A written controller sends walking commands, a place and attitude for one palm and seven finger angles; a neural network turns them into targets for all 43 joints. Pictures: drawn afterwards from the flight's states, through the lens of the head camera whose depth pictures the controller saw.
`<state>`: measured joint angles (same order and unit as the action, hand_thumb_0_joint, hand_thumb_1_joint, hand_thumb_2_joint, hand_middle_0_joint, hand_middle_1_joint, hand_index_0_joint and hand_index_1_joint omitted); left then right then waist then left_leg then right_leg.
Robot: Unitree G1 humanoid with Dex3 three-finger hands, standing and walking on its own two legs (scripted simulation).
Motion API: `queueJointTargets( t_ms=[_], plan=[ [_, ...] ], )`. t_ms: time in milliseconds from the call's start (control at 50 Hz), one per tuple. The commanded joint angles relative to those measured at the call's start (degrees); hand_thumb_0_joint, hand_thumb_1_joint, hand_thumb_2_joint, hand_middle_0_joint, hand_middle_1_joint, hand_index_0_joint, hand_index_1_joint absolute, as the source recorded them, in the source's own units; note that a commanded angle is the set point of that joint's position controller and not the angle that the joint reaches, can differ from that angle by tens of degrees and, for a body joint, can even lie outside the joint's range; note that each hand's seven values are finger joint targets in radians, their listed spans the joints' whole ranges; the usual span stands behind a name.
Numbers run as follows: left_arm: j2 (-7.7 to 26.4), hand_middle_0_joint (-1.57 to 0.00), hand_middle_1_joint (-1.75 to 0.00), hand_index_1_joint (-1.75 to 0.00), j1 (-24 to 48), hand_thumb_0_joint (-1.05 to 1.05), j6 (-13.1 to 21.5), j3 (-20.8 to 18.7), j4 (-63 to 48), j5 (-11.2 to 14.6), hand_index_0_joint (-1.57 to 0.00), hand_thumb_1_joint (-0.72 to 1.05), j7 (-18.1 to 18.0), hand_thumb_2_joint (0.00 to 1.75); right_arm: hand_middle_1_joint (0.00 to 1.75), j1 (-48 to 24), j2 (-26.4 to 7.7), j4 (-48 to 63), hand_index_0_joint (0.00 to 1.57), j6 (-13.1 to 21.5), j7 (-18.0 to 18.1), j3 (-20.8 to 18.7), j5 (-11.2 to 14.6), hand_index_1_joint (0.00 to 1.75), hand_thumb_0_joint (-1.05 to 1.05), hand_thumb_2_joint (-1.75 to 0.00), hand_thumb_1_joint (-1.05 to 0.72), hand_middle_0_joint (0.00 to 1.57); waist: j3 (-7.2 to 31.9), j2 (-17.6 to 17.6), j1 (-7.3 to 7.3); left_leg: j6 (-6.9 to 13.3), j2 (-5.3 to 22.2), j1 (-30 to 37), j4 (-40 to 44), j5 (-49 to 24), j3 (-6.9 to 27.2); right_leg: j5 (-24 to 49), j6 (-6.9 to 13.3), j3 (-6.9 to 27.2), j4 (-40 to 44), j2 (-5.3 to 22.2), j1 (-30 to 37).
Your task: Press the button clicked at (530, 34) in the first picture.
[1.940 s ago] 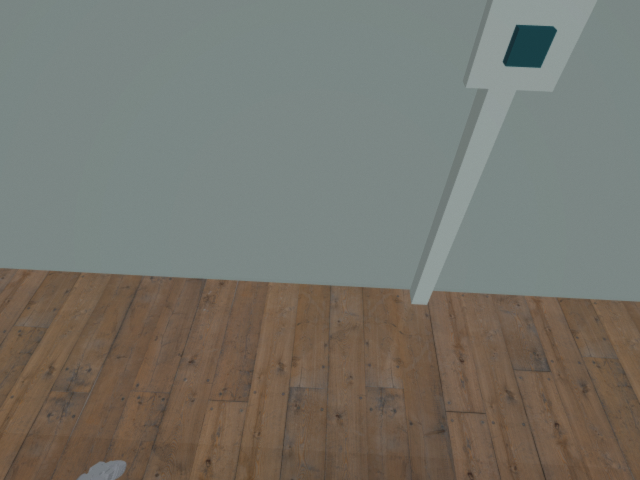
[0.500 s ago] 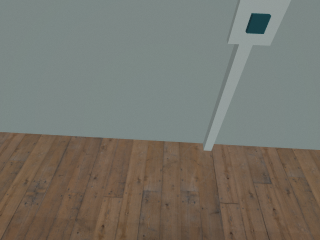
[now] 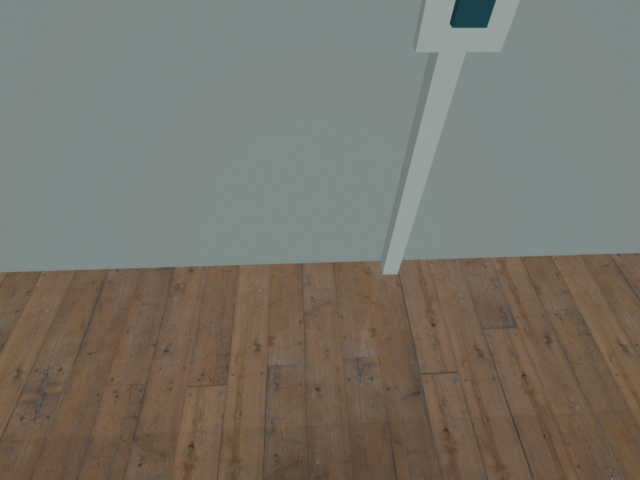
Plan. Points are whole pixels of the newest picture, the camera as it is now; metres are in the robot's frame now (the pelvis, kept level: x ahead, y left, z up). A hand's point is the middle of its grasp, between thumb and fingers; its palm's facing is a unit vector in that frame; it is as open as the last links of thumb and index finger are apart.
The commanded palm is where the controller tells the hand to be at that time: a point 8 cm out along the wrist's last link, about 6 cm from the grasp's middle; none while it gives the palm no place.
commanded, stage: walk to a spot facing it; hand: left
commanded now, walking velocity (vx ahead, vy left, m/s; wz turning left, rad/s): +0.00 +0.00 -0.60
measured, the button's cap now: (473, 5) +0.89 -0.22 +0.19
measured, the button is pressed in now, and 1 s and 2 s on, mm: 0 0 0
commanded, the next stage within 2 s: none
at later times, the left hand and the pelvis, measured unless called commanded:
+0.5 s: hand out of the picture +0.08 +0.21 -0.16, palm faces -0.16 -0.96 -0.24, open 7.4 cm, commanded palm none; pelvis -0.01 +0.02 +0.01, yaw -14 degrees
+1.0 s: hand (243, 431) +0.21 +0.13 -0.16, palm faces -0.56 -0.79 -0.23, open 7.4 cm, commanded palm none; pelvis -0.01 +0.03 -0.01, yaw -34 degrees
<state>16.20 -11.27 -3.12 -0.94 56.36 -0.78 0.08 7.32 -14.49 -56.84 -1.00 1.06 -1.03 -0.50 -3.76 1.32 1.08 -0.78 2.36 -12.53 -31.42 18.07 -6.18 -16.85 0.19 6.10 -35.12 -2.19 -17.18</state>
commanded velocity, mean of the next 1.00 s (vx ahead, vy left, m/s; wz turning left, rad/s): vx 0.00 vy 0.00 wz -0.60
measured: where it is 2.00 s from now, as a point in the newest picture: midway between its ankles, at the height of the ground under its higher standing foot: outside the picture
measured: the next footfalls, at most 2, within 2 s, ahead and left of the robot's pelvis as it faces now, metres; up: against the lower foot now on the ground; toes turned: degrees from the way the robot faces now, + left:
left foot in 0.56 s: +0.03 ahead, +0.15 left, +0.00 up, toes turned -16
right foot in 1.00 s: -0.05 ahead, -0.09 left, +0.00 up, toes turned -39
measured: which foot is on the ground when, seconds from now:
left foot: down 0.00-0.10, up 0.12-0.54, down 0.56-1.00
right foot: down 0.00-0.56, up 0.58-0.98, down 1.00-1.00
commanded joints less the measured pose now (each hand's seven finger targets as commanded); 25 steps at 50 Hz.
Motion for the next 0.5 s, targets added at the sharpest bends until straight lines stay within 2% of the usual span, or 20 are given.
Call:
queueJointTargets(
  t_ms=[0, 20, 40, 60, 80, 100, 120, 140, 160, 180, 200, 280, 360, 400, 440, 460, 480],
  plan=[
    [5.26, -0.20, -0.30, -0.30, -2.17, 0.00, 0.39, -2.89, -6.17, -0.39, -0.20, 0.90, 0.41, 0.90, 0.30, -1.28, -11.74, 5.29, 0.20, 0.88, 0.79, -4.05, -0.43, 0.30, 0.00, -0.90, -0.90, 0.20, 4.23, -12.91, 0.11, 8.84, 18.07, -0.84, 8.52, -17.64, 11.30, -8.23, -0.98, -5.28, -14.67, 2.05, -3.10],
    [4.92, -0.20, -0.30, -0.30, -3.60, 0.00, 0.34, -3.26, -6.30, -0.35, -0.20, 0.90, 0.56, 0.90, 0.30, -2.69, -11.55, 6.13, 0.20, 0.86, 0.74, -4.21, -0.50, 0.30, 0.00, -0.90, -0.90, 0.20, 3.51, -12.32, 1.15, 8.89, 18.75, -4.11, 6.81, -17.95, 9.84, -9.65, -0.87, -5.18, -14.13, 3.69, -0.35],
    [4.87, -0.20, -0.30, -0.30, -5.87, 0.00, 0.56, -3.53, -6.12, -0.50, -0.20, 0.90, 0.72, 0.90, 0.30, -3.72, -11.41, 6.92, 0.20, 0.74, 0.73, -4.25, -0.61, 0.30, 0.00, -0.90, -0.90, 0.20, 3.78, -8.84, 2.60, 7.25, 16.97, -6.10, 1.92, -17.67, 7.53, -6.67, -0.50, -5.33, -9.03, 3.87, 2.92],
    [5.72, -0.20, -0.30, -0.30, -9.27, 0.00, 1.15, -3.98, -5.51, -0.77, -0.20, 0.90, 0.70, 0.90, 0.30, -4.47, -10.68, 7.41, 0.20, 0.33, 0.62, -4.26, -0.58, 0.30, 0.00, -0.90, -0.90, 0.20, 3.06, -3.02, 4.33, 3.42, 12.32, -9.95, -8.87, -12.75, 2.75, 5.05, 0.31, -2.77, 1.12, 5.19, 6.71],
    [11.77, -0.20, -0.30, -0.30, -10.77, 0.00, 2.23, -5.10, -5.85, -1.59, -0.20, 0.90, -0.18, 0.90, 0.30, -2.28, -5.57, 8.85, 0.20, -0.10, 0.35, -3.60, -0.17, 0.30, 0.00, -0.90, -0.90, 0.20, 3.28, 17.98, 3.53, -2.20, 1.60, -20.67, -26.65, 8.20, -3.02, 17.92, 4.95, 21.35, 13.63, 18.67, 9.42],
    [12.49, -0.20, -0.30, -0.30, -12.11, 0.00, 2.10, -4.88, -6.19, -0.55, -0.20, 0.90, -0.81, 0.90, 0.30, -4.51, -5.76, 10.07, 0.20, -0.45, 0.53, -3.34, 0.01, 0.30, 0.00, -0.90, -0.90, 0.20, 3.60, 14.92, 4.60, -2.06, -0.76, -20.60, -33.52, 16.61, 5.81, 19.43, 9.48, 29.36, 19.84, 22.65, 4.47],
    [11.76, -0.20, -0.30, -0.30, -8.99, 0.00, 1.97, -5.04, -6.92, -0.60, -0.20, 0.90, -1.10, 0.90, 0.30, -5.18, -5.64, 9.63, 0.20, -0.52, 0.49, -3.55, 0.08, 0.30, 0.00, -0.90, -0.90, 0.20, 2.07, 11.22, 3.14, -1.66, 0.21, -21.39, -36.80, 13.19, 9.25, 11.68, 10.95, 29.40, 20.73, 20.85, 2.54],
    [10.33, -0.20, -0.30, -0.30, -5.64, 0.00, 1.99, -4.79, -7.78, -0.45, -0.20, 0.90, -1.19, 0.90, 0.30, -3.82, -6.49, 8.82, 0.20, -0.36, 0.38, -3.72, -0.05, 0.30, 0.00, -0.90, -0.90, 0.20, 1.42, 7.15, 1.25, -1.75, 1.35, -21.64, -37.00, 9.19, 9.92, 10.37, 10.62, 26.05, 19.20, 18.80, 2.68],
    [8.93, -0.20, -0.30, -0.30, -3.24, 0.00, 2.16, -4.52, -8.53, -0.37, -0.20, 0.90, -1.11, 0.90, 0.30, -1.93, -6.17, 7.88, 0.20, -0.23, 0.18, -3.75, -0.26, 0.30, 0.00, -0.90, -0.90, 0.20, 2.89, 5.07, -0.09, -2.18, 1.87, -20.08, -36.11, 5.42, 9.27, 11.29, 10.31, 20.97, 17.88, 16.42, 3.57],
    [8.02, -0.20, -0.30, -0.30, -2.70, 0.00, 2.40, -4.38, -8.70, -0.33, -0.20, 0.90, -1.05, 0.90, 0.30, -0.76, -5.55, 7.12, 0.20, -0.19, 0.12, -3.71, -0.37, 0.30, 0.00, -0.90, -0.90, 0.20, 4.95, 4.43, -0.54, -2.64, 1.61, -18.77, -34.66, 3.75, 8.45, 14.27, 9.80, 17.91, 16.79, 14.72, 4.88],
    [7.62, -0.20, -0.30, -0.30, -3.23, 0.00, 2.53, -4.44, -8.51, -0.26, -0.20, 0.90, -1.01, 0.90, 0.30, -0.09, -5.15, 6.75, 0.20, -0.26, 0.21, -3.61, -0.38, 0.30, 0.00, -0.90, -0.90, 0.20, 6.37, 4.90, -0.44, -2.94, 1.31, -18.13, -33.55, 3.08, 8.02, 16.05, 9.46, 16.54, 16.21, 13.84, 6.23],
    [7.77, -0.20, -0.30, -0.30, -5.96, 0.00, 2.36, -4.95, -7.44, -0.41, -0.20, 0.90, -0.91, 0.90, 0.30, -1.12, -4.03, 7.22, 0.20, -0.32, 0.54, -3.45, -0.24, 0.30, 0.00, -0.90, -0.90, 0.20, 8.02, 4.41, 0.74, -3.41, 0.23, -17.65, -27.94, 3.81, 7.21, 20.97, 9.85, 16.39, 14.77, 12.64, 9.84],
    [8.14, -0.20, -0.30, -0.30, -6.65, 0.00, 1.92, -5.41, -7.15, -0.63, -0.20, 0.90, -0.82, 0.90, 0.30, -2.56, -3.76, 8.43, 0.20, 0.07, 0.81, -3.23, 0.08, 0.30, 0.00, -0.90, -0.90, 0.20, 8.16, 6.24, 1.72, -3.18, -0.52, -15.32, -20.30, 5.47, 6.82, 21.52, 10.44, 18.72, 14.50, 12.22, 10.09],
    [8.69, -0.20, -0.30, -0.30, -5.56, 0.00, 1.66, -5.70, -7.48, -0.81, -0.20, 0.90, -0.85, 0.90, 0.30, -1.93, -3.74, 8.88, 0.20, 0.34, 0.99, -3.20, 0.33, 0.30, 0.00, -0.90, -0.90, 0.20, 8.25, 7.27, 1.41, -2.65, -0.98, -12.70, -15.17, 6.58, 6.99, 21.82, 10.65, 20.53, 14.31, 12.16, 8.80],
    [8.95, -0.20, -0.30, -0.30, -3.78, 0.00, 1.35, -5.88, -7.92, -0.91, -0.20, 0.90, -0.81, 0.90, 0.30, -0.34, -3.66, 8.96, 0.20, 0.69, 1.17, -3.12, 0.69, 0.30, 0.00, -0.90, -0.90, 0.20, 8.29, 7.95, 0.60, -2.03, -1.48, -8.61, -8.68, 6.72, 6.93, 23.18, 9.84, 21.49, 13.37, 11.67, 6.38],
    [9.08, -0.20, -0.30, -0.30, -2.17, 0.00, 1.19, -5.90, -8.35, -0.84, -0.20, 0.90, -0.84, 0.90, 0.30, 2.30, -3.72, 8.46, 0.20, 0.96, 1.33, -3.09, 0.77, 0.30, 0.00, -0.90, -0.90, 0.20, 9.33, 8.40, -0.67, -1.68, -1.95, -4.90, -3.29, 4.56, 6.72, 23.50, 8.70, 21.49, 12.04, 10.71, 5.00],
    [8.91, -0.20, -0.30, -0.30, -0.55, 0.00, 1.00, -5.85, -8.67, -0.58, -0.20, 0.90, -0.75, 0.90, 0.30, 5.47, -3.89, 7.65, 0.20, 1.28, 1.50, -3.16, 0.82, 0.30, 0.00, -0.90, -0.90, 0.20, 10.23, 7.78, -2.19, -1.42, -2.36, 1.08, 3.48, -0.25, 5.84, 21.90, 6.62, 20.04, 10.20, 9.05, 2.02]
  ],
)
